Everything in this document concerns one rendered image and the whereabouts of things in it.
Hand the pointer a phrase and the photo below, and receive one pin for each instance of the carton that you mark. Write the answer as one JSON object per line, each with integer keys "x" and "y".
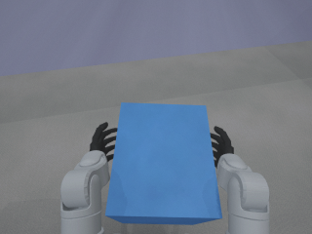
{"x": 163, "y": 168}

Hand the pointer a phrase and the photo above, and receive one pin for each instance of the left robot forearm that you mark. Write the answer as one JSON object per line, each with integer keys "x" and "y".
{"x": 80, "y": 195}

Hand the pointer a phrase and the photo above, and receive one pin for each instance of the right robot forearm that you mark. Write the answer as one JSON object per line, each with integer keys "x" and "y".
{"x": 247, "y": 196}

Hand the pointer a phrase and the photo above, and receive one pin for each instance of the robot right hand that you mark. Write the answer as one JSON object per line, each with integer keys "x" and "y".
{"x": 224, "y": 144}

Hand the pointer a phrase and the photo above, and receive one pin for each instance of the robot left hand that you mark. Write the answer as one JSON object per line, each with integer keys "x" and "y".
{"x": 99, "y": 141}

